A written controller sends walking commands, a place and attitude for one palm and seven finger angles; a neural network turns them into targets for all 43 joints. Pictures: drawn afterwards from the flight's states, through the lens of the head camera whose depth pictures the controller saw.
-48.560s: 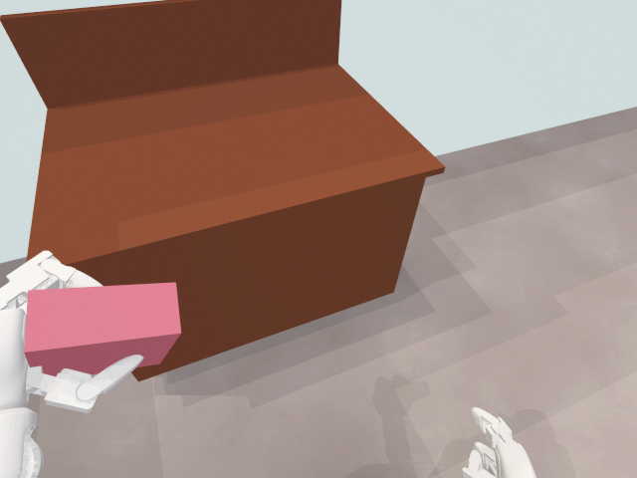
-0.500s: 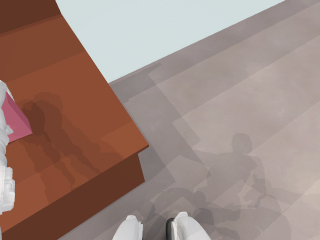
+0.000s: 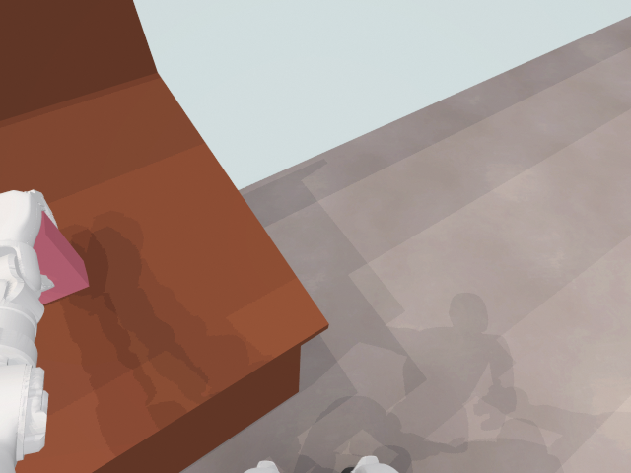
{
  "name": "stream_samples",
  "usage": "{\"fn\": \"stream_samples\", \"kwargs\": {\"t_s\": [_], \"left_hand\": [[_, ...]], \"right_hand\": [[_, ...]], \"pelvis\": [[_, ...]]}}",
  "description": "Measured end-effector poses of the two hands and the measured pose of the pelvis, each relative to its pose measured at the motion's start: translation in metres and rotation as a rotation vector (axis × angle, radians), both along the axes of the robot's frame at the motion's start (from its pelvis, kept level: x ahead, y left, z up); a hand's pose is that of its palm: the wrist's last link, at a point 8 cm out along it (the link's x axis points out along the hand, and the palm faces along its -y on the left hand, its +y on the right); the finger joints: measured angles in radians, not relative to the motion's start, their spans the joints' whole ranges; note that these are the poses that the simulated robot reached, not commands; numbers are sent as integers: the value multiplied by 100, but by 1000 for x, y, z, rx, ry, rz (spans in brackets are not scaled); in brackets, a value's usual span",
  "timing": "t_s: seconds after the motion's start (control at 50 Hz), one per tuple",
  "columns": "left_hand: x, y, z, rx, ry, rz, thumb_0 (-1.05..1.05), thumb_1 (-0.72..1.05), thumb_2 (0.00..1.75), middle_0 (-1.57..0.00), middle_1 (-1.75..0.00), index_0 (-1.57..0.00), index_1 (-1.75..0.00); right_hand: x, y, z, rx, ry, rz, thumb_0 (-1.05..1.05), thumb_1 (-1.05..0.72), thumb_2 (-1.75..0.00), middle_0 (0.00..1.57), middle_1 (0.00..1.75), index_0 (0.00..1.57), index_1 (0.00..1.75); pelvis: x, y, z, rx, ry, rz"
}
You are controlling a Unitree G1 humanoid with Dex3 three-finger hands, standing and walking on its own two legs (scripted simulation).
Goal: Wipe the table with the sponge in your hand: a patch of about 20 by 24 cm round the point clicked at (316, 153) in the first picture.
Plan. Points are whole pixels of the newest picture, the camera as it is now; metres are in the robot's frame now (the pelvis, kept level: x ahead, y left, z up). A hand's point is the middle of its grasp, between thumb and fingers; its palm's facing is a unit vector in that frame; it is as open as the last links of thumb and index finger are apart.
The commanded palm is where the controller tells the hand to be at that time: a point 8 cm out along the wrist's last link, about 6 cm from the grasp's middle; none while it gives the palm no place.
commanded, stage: slide back across to the first lane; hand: left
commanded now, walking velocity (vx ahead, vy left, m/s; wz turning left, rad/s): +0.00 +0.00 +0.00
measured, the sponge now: (28, 275) +0.37 +0.40 -0.03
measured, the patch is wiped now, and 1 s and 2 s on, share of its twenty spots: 1.00 1.00 1.00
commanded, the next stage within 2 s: wipe back along the first lane in 0.58 s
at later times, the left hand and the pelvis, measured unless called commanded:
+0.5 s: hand out of the picture +0.36 +0.42 +0.01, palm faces -0.09 -0.02 -1.00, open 9.7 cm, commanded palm +0.33 +0.41 +0.05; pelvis +0.02 +0.01 +0.01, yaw +0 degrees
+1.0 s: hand out of the picture +0.33 +0.42 +0.01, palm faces -0.07 +0.00 -1.00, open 9.6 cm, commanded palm +0.30 +0.40 +0.03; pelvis +0.01 +0.01 +0.01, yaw +0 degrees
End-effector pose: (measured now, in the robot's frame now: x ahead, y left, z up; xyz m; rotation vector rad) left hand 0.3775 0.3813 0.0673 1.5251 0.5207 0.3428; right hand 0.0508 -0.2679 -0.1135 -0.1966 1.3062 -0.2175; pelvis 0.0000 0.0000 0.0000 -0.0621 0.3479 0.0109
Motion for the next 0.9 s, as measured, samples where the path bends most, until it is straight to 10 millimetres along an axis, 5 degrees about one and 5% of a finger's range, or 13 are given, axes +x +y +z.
{"fn": "stream_samples", "kwargs": {"t_s": [0.44,0.9], "left_hand": [[-24,24,3,13,-22,21,0,-53,112,-76,-144,-78,-148],[-50,27,-1,30,-12,-1,-1,-48,109,-74,-145,-75,-149]], "right_hand": [[51,12,11,30,-41,38,1,-91,-90,20,30,20,30],[33,0,11,-6,-18,23,1,-91,-90,20,30,20,30]], "pelvis": [[22,10,10,-6,-33,7],[12,6,9,-6,-50,10]]}}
